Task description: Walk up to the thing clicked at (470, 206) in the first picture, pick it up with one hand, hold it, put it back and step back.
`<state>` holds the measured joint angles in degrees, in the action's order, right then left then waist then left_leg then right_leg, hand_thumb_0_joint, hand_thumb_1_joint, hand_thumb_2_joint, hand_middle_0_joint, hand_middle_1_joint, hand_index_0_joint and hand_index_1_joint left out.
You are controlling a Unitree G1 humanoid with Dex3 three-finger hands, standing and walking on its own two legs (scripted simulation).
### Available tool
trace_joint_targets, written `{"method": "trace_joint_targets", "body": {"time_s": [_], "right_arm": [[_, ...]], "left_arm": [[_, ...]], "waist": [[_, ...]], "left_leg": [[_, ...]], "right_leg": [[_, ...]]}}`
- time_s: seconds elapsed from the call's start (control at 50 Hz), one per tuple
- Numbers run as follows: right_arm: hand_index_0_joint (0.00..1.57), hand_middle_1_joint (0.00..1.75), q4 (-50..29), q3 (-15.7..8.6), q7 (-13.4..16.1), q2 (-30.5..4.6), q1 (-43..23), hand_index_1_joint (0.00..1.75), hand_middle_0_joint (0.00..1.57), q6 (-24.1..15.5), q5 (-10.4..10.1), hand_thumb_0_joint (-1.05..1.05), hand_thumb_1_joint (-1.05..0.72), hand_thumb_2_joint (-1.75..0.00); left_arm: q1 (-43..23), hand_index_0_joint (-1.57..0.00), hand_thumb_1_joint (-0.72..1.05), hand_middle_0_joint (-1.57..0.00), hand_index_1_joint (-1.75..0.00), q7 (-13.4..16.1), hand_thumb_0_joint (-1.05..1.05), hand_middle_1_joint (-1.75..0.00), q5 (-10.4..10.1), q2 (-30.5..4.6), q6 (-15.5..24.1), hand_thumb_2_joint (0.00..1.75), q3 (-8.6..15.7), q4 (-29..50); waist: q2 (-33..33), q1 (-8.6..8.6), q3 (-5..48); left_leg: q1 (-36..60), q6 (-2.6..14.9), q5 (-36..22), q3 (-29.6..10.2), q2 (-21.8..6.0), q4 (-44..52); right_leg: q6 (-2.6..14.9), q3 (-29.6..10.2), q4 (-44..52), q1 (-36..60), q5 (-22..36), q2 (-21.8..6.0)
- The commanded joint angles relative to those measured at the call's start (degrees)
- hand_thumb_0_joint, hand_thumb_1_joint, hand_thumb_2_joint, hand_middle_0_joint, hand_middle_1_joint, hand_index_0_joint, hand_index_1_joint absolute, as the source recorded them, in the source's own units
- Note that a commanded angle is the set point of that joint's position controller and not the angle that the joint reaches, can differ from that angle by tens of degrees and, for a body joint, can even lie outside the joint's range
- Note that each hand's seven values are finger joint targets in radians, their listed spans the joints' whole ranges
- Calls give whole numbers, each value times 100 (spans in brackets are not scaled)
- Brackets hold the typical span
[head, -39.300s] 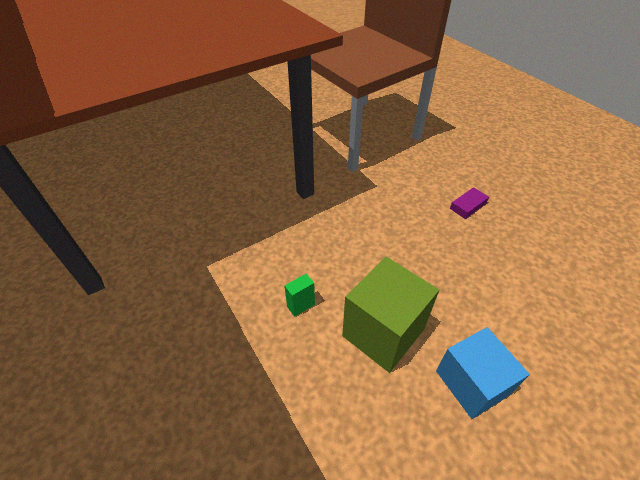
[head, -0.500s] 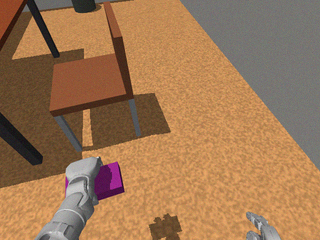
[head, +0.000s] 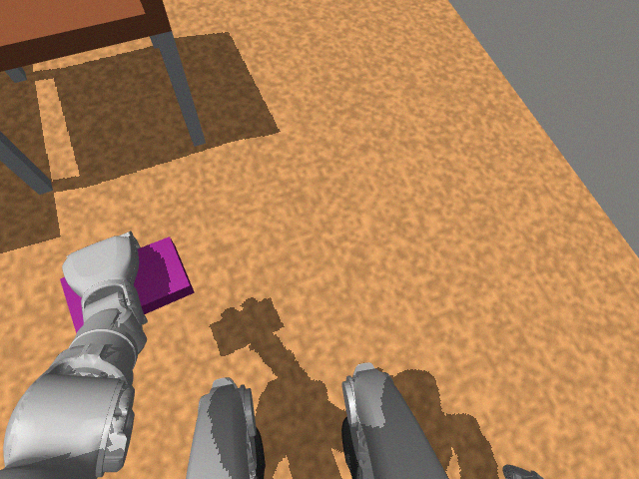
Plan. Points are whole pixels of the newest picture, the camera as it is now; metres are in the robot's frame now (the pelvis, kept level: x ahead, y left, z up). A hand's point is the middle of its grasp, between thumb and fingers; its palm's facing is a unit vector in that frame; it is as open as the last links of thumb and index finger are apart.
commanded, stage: crouch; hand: left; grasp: from above
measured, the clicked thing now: (130, 286) +0.42 +0.24 -0.15
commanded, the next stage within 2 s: lower in 1.12 s
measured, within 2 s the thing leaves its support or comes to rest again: neither
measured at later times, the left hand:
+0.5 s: hand (156, 315) +0.41 +0.26 -0.33, palm faces -0.41 -0.14 -0.90, open 11.1 cm
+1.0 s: hand (167, 318) +0.43 +0.26 -0.41, palm faces -0.43 -0.15 -0.89, open 11.2 cm
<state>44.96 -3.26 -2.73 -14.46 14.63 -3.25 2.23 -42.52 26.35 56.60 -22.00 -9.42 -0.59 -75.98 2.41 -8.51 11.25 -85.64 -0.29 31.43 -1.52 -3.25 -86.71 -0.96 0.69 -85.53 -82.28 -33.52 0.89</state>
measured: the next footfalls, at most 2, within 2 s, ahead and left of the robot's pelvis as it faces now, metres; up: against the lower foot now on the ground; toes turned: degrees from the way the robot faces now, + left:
none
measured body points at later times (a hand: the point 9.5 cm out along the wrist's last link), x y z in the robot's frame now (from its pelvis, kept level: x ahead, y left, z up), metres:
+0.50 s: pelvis -0.02 -0.01 -0.16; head +0.21 +0.03 +0.23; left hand +0.43 +0.26 -0.28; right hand +0.06 -0.28 -0.28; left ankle +0.06 +0.12 -0.56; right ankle +0.05 -0.13 -0.56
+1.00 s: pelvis -0.03 -0.01 -0.24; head +0.22 +0.02 +0.14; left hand +0.45 +0.26 -0.36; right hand +0.00 -0.27 -0.36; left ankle +0.06 +0.12 -0.56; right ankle +0.05 -0.13 -0.56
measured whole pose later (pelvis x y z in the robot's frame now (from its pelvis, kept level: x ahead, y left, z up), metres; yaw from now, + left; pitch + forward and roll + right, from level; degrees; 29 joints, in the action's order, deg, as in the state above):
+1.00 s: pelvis -0.03 -0.01 -0.24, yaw -5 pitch +35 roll -6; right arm 46.6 2.1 -8.9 -14.2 8.2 -7.1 8.4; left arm -54.4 26.1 63.4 -37.1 0.5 9.7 -85.9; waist -0.3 -12.0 3.6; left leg -130.4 -1.3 38.1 -7.5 -3.4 -132.7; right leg -0.9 3.9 -130.6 -125.7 -40.5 2.8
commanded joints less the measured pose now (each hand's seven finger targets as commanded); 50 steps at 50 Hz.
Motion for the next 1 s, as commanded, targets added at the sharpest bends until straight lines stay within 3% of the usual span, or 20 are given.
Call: {"method": "trace_joint_targets", "body": {"time_s": [0.0, 0.04, 0.08, 0.14, 0.16, 0.32, 0.36, 0.42, 0.46, 0.54, 0.58, 0.64, 0.68, 0.78, 0.8, 0.82, 0.84, 0.86, 0.94, 0.98], "right_arm": [[20, 30, -395, -271, 40, -964, 456, 30, 20, -245, 80, 0, -87, -89], [20, 30, -347, -259, 34, -955, 451, 30, 20, -267, 108, 0, -87, -89], [20, 30, -375, -234, 36, -960, 428, 30, 20, -277, 124, 0, -87, -89], [20, 30, -355, -187, 15, -975, 429, 30, 20, -331, 173, 0, -87, -89], [20, 30, -310, -184, 17, -1046, 492, 30, 20, -358, 184, 0, -87, -89], [20, 30, -103, -69, -126, -1102, 592, 30, 20, -492, 349, 0, -88, -89], [20, 30, -64, -96, -144, -1143, 553, 30, 20, -477, 384, 0, -88, -89], [20, 30, -15, -60, -202, -1093, 518, 30, 20, -483, 450, 0, -88, -89], [20, 30, -35, -55, -231, -1113, 459, 30, 20, -476, 452, 0, -88, -89], [20, 30, -59, -39, -293, -1110, 429, 30, 20, -472, 481, 0, -88, -89], [20, 30, -64, -30, -313, -1132, 390, 30, 20, -478, 489, 0, -88, -89], [20, 30, -54, 20, -379, -1136, 415, 30, 20, -456, 518, 0, -88, -89], [20, 30, -46, -4, -403, -1198, 436, 30, 20, -461, 524, 0, -88, -89], [20, 30, -7, 24, -459, -1263, 463, 30, 20, -472, 559, 0, -88, -89], [20, 30, -2, 35, -468, -1267, 461, 30, 20, -478, 561, 0, -88, -89], [20, 30, -2, 70, -489, -1271, 472, 30, 20, -468, 584, 0, -88, -89], [20, 30, 17, 75, -500, -1258, 441, 30, 20, -468, 569, 0, -88, -89], [20, 30, 8, 91, -522, -1259, 491, 30, 20, -458, 603, 0, -88, -89], [20, 30, 82, 150, -548, -1324, 513, 30, 20, -478, 621, 0, -88, -89], [20, 30, 88, 182, -564, -1266, 473, 30, 20, -467, 629, 0, -89, -89]], "left_arm": [[-1898, -89, 50, -86, -68, 155, 0, -71, 85, -1442, 61, 68, 293, 629], [-1888, -91, 52, -88, -64, 79, 0, -68, 145, -1433, 177, 62, 310, 537], [-2049, -91, 51, -86, -62, 43, 0, -66, 294, -1830, 347, 58, 461, 770], [-2155, -91, 53, -87, -61, 0, 0, -65, 389, -1769, 543, 59, 408, 766], [-2363, -91, 52, -87, -61, 18, 0, -65, 400, -1935, 614, 59, 500, 906], [-2501, -93, 51, -90, -64, 274, 0, -67, 472, -2127, 700, 69, 648, 929], [-2628, -94, 52, -93, -63, 293, 0, -64, 535, -2353, 685, 72, 737, 936], [-2661, -95, 53, -94, -64, 249, 0, -65, 517, -2273, 683, 73, 709, 692], [-2650, -96, 54, -95, -62, 243, 0, -63, 543, -2391, 673, 72, 764, 721], [-2631, -95, 53, -93, -60, 219, 0, -62, 558, -2414, 693, 70, 786, 327], [-2847, -95, 53, -93, -60, 217, 0, -61, 522, -2644, 743, 67, 891, 502], [-2620, -94, 52, -92, -60, 183, 0, -62, 535, -2521, 736, 64, 827, 116], [-2869, -93, 51, -92, -61, 165, 0, -63, 568, -2823, 808, 66, 941, 308], [-2896, -95, 54, -93, -59, 187, 0, -62, 638, -2697, 911, 63, 931, -48], [-3236, -95, 53, -93, -60, 228, 0, -62, 618, -2949, 960, 64, 1021, 267], [-2892, -96, 55, -94, -60, 238, 0, -63, 651, -2877, 925, 64, 1020, -169], [-3010, -95, 53, -92, -59, 258, 0, -62, 635, -2999, 945, 62, 1030, -39], [-2971, -95, 53, -93, -61, 254, 0, -63, 661, -2940, 955, 66, 1018, -180], [-3126, -97, 56, -96, -62, 283, 0, -63, 671, -3289, 1022, 69, 1187, -132], [-3077, -97, 56, -96, -62, 304, 0, -63, 699, -3200, 1038, 68, 1127, -242]], "waist": [[531, 28, 3233], [504, -17, 3198], [682, 33, 3370], [675, -168, 3198], [711, -167, 3370], [1202, -175, 4186], [1186, -161, 4107], [1224, -210, 3852], [1349, -105, 3962], [1074, -227, 3562], [1224, -179, 3609], [1021, -229, 3364], [1189, -208, 3634], [1196, -328, 3211], [1363, -269, 3475], [1214, -276, 3359], [1221, -243, 3381], [1048, -348, 3309], [1174, -280, 3434], [1188, -289, 3328]], "left_leg": [[1483, 79, -710, 70, 195, 449], [1262, 86, -586, -20, 181, 166], [1006, 88, -404, -39, 203, -68], [700, 92, -144, -134, 190, -469], [764, 79, -98, -206, 172, -562], [795, 89, -1096, -73, 144, -1573], [490, 113, -979, -16, 136, -1805], [226, 118, -841, -14, 125, -2027], [141, 98, -797, -9, 116, -2116], [-461, 143, -461, -11, 116, -2378], [-588, 148, -480, 16, 109, -2517], [-850, 162, -555, 21, 103, -2728], [-796, 156, -576, 20, 107, -2844], [-1028, 128, -191, -102, 97, -2966], [-1037, 125, -233, -71, 91, -3019], [-1084, 128, -247, -77, 106, -3060], [-1220, 147, -220, -40, 111, -3115], [-1359, 167, -210, -33, 104, -3218], [-1478, 180, -275, -19, 93, -3456], [-1586, 171, -178, -28, 99, -3492]], "right_leg": [[332, 278, 481, 788, 1030, 135], [347, 341, 182, 296, 874, 133], [354, 355, -80, 35, 685, 125], [335, 410, -420, -606, 454, 88], [340, 444, -580, -798, 400, 77], [305, 513, -1338, -1110, 1282, 96], [281, 495, -1436, -1237, 1231, 116], [282, 490, -1657, -1425, 1129, 128], [306, 518, -1837, -1509, 1064, 157], [281, 542, -2025, -1714, 831, 185], [283, 528, -2148, -1729, 846, 195], [259, 538, -2302, -1821, 953, 218], [268, 548, -2429, -1837, 943, 232], [313, 686, -2742, -2475, 529, 229], [320, 682, -2797, -2362, 561, 251], [310, 698, -2832, -2369, 576, 245], [307, 683, -2836, -2353, 546, 271], [278, 687, -2833, -2254, 575, 275], [270, 694, -3018, -2289, 622, 292], [282, 718, -3075, -2385, 533, 311]]}}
